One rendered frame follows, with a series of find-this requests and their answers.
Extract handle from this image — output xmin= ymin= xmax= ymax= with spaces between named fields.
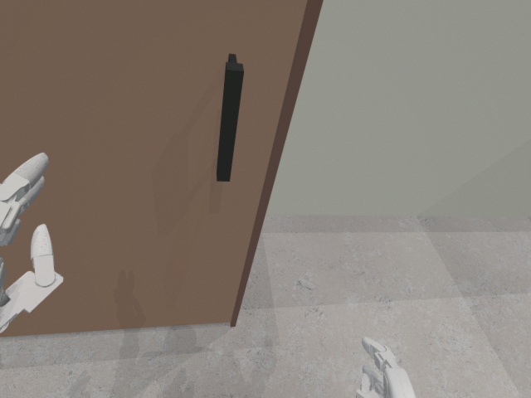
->
xmin=217 ymin=54 xmax=244 ymax=182

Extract right robot hand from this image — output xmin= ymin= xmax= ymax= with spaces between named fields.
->
xmin=357 ymin=337 xmax=417 ymax=398

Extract left robot hand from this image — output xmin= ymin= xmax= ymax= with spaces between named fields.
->
xmin=0 ymin=153 xmax=63 ymax=333

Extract wardrobe door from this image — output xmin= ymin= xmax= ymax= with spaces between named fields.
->
xmin=0 ymin=0 xmax=308 ymax=337

